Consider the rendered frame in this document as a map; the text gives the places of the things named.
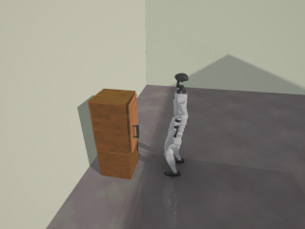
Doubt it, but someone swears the handle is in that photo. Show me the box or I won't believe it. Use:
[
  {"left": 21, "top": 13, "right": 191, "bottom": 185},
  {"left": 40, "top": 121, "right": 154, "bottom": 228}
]
[{"left": 132, "top": 125, "right": 140, "bottom": 138}]

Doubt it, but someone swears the left robot forearm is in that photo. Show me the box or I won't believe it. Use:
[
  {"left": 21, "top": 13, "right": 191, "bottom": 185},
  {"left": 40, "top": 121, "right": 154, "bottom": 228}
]
[{"left": 176, "top": 115, "right": 187, "bottom": 138}]

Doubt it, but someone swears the robot left shin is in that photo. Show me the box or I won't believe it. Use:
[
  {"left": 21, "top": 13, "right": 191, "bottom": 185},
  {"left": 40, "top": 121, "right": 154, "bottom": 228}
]
[{"left": 164, "top": 152, "right": 176, "bottom": 173}]

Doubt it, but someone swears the left robot hand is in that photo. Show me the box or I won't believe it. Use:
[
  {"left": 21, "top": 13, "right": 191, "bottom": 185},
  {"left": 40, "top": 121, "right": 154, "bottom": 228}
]
[{"left": 172, "top": 137, "right": 182, "bottom": 151}]

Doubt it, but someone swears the cupboard door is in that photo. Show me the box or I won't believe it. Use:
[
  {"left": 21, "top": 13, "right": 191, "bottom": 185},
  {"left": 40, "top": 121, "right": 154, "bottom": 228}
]
[{"left": 129, "top": 94, "right": 138, "bottom": 153}]

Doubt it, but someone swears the robot right foot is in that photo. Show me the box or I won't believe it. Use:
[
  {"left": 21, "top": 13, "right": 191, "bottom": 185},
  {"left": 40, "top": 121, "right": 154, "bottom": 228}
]
[{"left": 174, "top": 157, "right": 185, "bottom": 163}]

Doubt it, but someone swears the robot left upper arm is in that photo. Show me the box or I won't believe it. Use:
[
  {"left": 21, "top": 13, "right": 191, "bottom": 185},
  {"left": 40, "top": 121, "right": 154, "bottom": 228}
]
[{"left": 176, "top": 94, "right": 188, "bottom": 119}]

